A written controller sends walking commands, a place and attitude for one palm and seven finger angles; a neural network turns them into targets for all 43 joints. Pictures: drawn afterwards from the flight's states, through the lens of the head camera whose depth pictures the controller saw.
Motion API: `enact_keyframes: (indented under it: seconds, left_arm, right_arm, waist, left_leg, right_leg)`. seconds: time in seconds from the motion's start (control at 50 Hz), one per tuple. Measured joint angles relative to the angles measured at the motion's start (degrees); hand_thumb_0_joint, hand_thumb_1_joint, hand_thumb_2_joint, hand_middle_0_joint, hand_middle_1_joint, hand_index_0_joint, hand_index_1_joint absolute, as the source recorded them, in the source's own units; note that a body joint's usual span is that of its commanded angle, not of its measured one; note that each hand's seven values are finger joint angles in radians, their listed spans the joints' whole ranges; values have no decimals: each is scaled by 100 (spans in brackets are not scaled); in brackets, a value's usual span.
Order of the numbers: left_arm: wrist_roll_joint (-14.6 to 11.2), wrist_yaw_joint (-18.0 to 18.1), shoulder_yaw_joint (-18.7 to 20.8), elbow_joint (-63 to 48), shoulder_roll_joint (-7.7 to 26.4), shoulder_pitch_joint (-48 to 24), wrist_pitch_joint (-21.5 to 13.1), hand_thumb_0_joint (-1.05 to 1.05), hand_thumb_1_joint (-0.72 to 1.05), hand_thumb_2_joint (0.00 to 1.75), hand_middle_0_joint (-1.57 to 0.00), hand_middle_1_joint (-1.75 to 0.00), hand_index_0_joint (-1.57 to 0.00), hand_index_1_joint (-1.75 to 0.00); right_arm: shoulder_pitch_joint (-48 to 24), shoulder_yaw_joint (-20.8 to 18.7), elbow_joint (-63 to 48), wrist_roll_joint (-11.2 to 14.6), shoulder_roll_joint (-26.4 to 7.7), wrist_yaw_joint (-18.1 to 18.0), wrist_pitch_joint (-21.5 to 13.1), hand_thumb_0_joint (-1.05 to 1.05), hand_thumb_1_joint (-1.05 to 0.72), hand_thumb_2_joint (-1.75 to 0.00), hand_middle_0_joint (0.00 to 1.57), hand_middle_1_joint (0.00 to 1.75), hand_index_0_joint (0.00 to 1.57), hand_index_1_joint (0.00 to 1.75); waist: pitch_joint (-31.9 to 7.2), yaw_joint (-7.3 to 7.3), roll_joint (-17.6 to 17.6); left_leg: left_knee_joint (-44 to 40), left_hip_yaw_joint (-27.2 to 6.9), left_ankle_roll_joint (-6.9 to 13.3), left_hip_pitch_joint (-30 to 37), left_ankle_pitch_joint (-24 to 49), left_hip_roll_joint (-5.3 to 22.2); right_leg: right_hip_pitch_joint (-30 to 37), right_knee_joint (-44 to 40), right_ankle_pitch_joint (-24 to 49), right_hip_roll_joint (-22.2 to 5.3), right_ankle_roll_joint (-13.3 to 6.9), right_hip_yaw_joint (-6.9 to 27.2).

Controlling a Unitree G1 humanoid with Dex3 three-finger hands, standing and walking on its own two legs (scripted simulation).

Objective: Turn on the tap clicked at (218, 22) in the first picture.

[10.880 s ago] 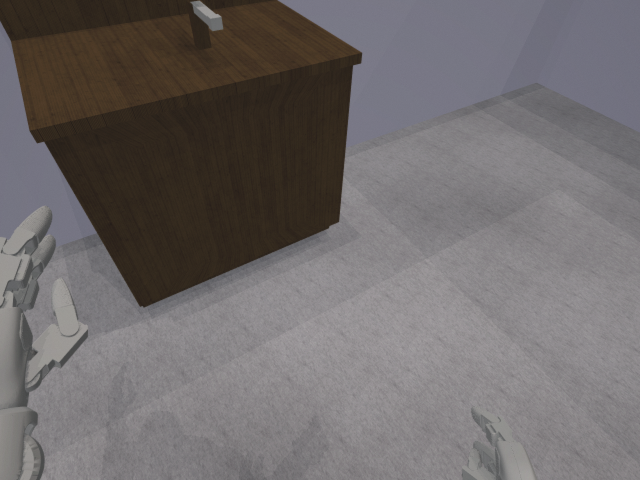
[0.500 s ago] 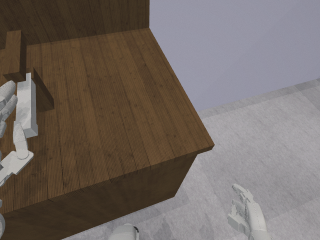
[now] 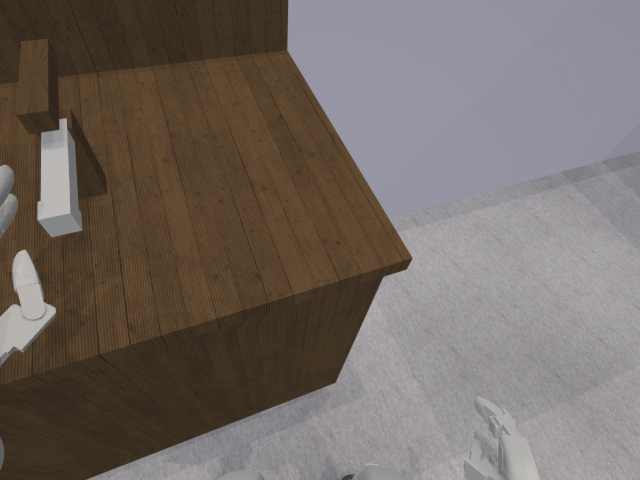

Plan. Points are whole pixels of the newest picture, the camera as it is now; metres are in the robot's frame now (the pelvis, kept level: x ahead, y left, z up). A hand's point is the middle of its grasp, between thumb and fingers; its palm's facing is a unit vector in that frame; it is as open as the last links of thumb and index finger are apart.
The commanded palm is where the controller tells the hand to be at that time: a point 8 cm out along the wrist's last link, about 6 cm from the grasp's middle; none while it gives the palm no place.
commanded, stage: come to a stop and stand still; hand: left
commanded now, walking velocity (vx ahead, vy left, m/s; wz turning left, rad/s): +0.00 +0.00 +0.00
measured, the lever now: (60, 216) +0.33 +0.29 +0.14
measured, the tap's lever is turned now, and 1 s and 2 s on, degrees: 0 0 0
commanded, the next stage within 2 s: look again from close up in 0.68 s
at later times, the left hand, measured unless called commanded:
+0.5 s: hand (61, 306) +0.22 +0.24 +0.17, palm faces +0.35 -0.88 -0.34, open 7.4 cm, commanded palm +0.16 +0.28 +0.19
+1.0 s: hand (45, 290) +0.24 +0.25 +0.17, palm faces +0.37 -0.86 -0.34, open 7.4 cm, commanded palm +0.17 +0.29 +0.19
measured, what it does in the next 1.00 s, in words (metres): stands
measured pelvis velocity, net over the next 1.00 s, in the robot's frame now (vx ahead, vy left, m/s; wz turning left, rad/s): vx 0.01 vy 0.01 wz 0.00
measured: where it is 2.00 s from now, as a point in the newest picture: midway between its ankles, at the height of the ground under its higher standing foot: outside the picture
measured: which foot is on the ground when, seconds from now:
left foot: down 0.00-1.00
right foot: down 0.00-1.00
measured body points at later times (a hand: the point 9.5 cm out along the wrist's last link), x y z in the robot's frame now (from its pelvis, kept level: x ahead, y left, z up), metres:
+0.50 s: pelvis -0.01 +0.00 +0.01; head +0.01 +0.01 +0.46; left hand +0.20 +0.28 +0.18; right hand +0.17 -0.22 -0.06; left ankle +0.01 +0.09 -0.73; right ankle +0.02 -0.14 -0.73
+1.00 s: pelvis +0.01 +0.01 +0.01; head +0.04 +0.04 +0.46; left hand +0.21 +0.30 +0.18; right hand +0.20 -0.21 -0.05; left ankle +0.01 +0.09 -0.73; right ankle +0.02 -0.14 -0.73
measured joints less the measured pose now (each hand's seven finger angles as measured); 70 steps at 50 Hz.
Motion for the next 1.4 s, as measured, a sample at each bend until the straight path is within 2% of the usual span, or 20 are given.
enact_keyframes:
  seconds: [0.04, 0.1, 0.16, 0.26, 0.3, 0.34, 0.36, 0.4, 0.46, 0.54, 0.64, 0.76, 0.84, 0.98, 1.18, 1.2, 1.22, 1.26, 1.32, 1.4]
  left_arm:
    - [46, 15, -44, 86, -43, -131, 133, 2, 89, 89, -21, -30, -21, -31]
    - [91, 15, -95, -55, -63, -180, 170, 2, 89, 89, -21, -30, -21, -31]
    - [94, -31, -100, -113, -51, -128, 67, 2, 89, 89, -21, -30, -21, -30]
    - [44, -54, -137, 185, -76, 61, 127, 1, 89, 89, -21, -30, -21, -31]
    - [330, -316, 32, 666, 316, -687, 0, 1, 89, 89, -21, -30, -21, -31]
    - [189, -359, 219, 1288, 460, -1333, -178, 1, 89, 89, -21, -30, -21, -31]
    - [102, -311, 257, 1424, 363, -1467, -136, 1, 89, 89, -21, -30, -21, -31]
    - [5, -208, 179, 1379, 59, -1427, -40, 2, 89, 89, -21, -30, -20, -30]
    - [-13, -177, -218, 968, -299, -879, -33, 2, 90, 89, -20, -30, -20, -30]
    - [10, -282, -559, 666, -308, -277, -100, 2, 89, 89, -20, -30, -20, -30]
    - [-17, -236, -284, 754, -78, -350, -118, 2, 89, 89, -21, -30, -21, -31]
    - [3, -100, -206, 695, -285, -591, -87, 2, 89, 89, -21, -30, -21, -31]
    - [48, -109, -370, 649, -388, -544, -28, 2, 89, 89, -20, -30, -20, -30]
    - [25, -147, -353, 504, -222, -368, 98, 2, 89, 89, -21, -30, -20, -30]
    - [-6, -116, -289, 402, -211, -279, 148, 2, 89, 89, -21, -30, -20, -30]
    - [254, -240, -219, 480, -45, -578, 180, 2, 89, 89, -21, -30, -21, -31]
    - [354, -348, -86, 752, 202, -1017, 14, 2, 89, 89, -21, -30, -21, -31]
    - [213, -335, 136, 1254, 374, -1657, -89, 2, 89, 89, -21, -30, -21, -31]
    - [47, -208, 240, 1180, 141, -1588, 21, 2, 89, 89, -20, -30, -20, -30]
    - [13, -261, -246, 645, -234, -605, -37, 2, 90, 89, -20, -30, -20, -30]
  right_arm:
    - [32, 19, -47, -15, 30, 26, 3, 2, -91, -90, 20, 30, 20, 30]
    - [94, 81, -170, 5, 40, 131, -11, 2, -91, -90, 20, 30, 20, 30]
    - [28, 139, -202, 34, 16, 187, 45, 1, -90, -90, 20, 30, 20, 30]
    - [31, 183, -186, 71, 12, 155, 225, 1, -90, -90, 21, 30, 20, 30]
    - [152, 160, -124, -32, 4, 83, 45, 1, -90, -90, 20, 30, 20, 30]
    - [100, 223, -16, 0, -21, 132, -19, 1, -90, -90, 20, 30, 20, 30]
    - [64, 231, -32, 22, -49, 189, -35, 1, -90, -90, 20, 30, 20, 30]
    - [5, 213, -121, 48, -112, 295, -76, 2, -90, -90, 20, 30, 20, 30]
    - [-81, 192, -234, 68, -145, 355, -84, 2, -90, -90, 21, 30, 20, 30]
    - [-74, 192, -314, 58, -84, 249, -8, 1, -90, -90, 21, 30, 20, 30]
    - [37, 199, -300, 61, -74, 121, 41, 1, -90, -90, 20, 30, 20, 30]
    - [74, 207, -173, 49, -125, 147, 8, 2, -90, -90, 20, 30, 20, 30]
    - [-8, 224, -151, 34, -89, 177, 58, 2, -90, -90, 20, 30, 20, 30]
    - [-165, 256, -261, 37, 14, 180, 175, 2, -90, -90, 20, 30, 20, 30]
    - [-162, 224, -284, 61, -35, 167, 309, 1, -90, -90, 20, 30, 20, 30]
    - [-78, 178, -324, -25, -46, 153, 232, 1, -90, -90, 20, 30, 20, 30]
    - [-49, 170, -259, -58, -37, 150, 136, 1, -90, -90, 20, 30, 20, 30]
    - [-108, 177, -187, 3, -17, 238, 115, 1, -91, -90, 20, 30, 20, 30]
    - [-165, 175, -327, 34, -49, 416, 102, 1, -90, -90, 20, 30, 20, 30]
    - [-162, 193, -432, 65, -63, 432, 143, 1, -90, -90, 20, 30, 20, 30]
  waist:
    - [-23, -21, 85]
    - [-121, -56, 221]
    - [-156, -86, 401]
    - [-382, -45, 476]
    - [-368, 231, 417]
    - [-332, 399, 328]
    - [-310, 399, 331]
    - [-297, 316, 376]
    - [-338, 136, 419]
    - [-436, -1, 348]
    - [-452, 66, 236]
    - [-446, 176, 240]
    - [-449, 145, 260]
    - [-378, 33, 252]
    - [-366, 103, 286]
    - [-345, 202, 294]
    - [-324, 298, 245]
    - [-251, 379, 179]
    - [-238, 233, 292]
    - [-323, 10, 461]
  left_leg:
    - [-70, -49, 36, 65, -13, 50]
    - [-33, -145, 18, 12, -15, 124]
    - [134, -214, -11, -51, -95, 222]
    - [-2, -194, -22, 0, -54, 212]
    - [-18, -209, -44, -66, -9, 203]
    - [-165, -138, -70, -17, 96, 190]
    - [-233, -93, -73, 31, 133, 182]
    - [-307, -28, -51, 98, 168, 154]
    - [-336, 40, -13, 158, 157, 129]
    - [-349, 36, -13, 187, 135, 137]
    - [-386, -34, -21, 202, 144, 142]
    - [-436, -74, -13, 269, 124, 123]
    - [-460, -74, -5, 312, 98, 117]
    - [-456, -75, 1, 362, 53, 114]
    - [-461, -84, 18, 401, 37, 96]
    - [-376, -117, 17, 307, 25, 113]
    - [-332, -141, 15, 221, 34, 104]
    - [-384, -107, 10, 213, 113, 67]
    - [-287, -22, 25, 192, 93, 57]
    - [-230, 65, 39, 204, 48, 106]
  right_leg:
    - [103, 147, -306, 62, -54, -76]
    - [524, -484, -38, 111, -135, -258]
    - [770, -1011, 749, 186, -14, -364]
    - [763, -1022, 637, 174, 36, -347]
    - [679, -981, 647, 163, 49, -363]
    - [629, -978, 685, 149, 20, -292]
    - [636, -989, 710, 142, 22, -248]
    - [649, -984, 728, 114, 46, -184]
    - [667, -968, 715, 90, 88, -115]
    - [715, -1018, 709, 99, 93, -117]
    - [784, -1115, 729, 107, 72, -188]
    - [894, -1225, 727, 91, 94, -227]
    - [953, -1287, 723, 87, 111, -226]
    - [1018, -1312, 695, 84, 123, -227]
    - [1071, -1334, 685, 66, 144, -237]
    - [1019, -1305, 683, 82, 138, -272]
    - [926, -1231, 671, 72, 119, -297]
    - [783, -1027, 649, 37, 23, -256]
    - [726, -901, 599, 22, 53, -165]
    - [751, -954, 666, 67, 164, -75]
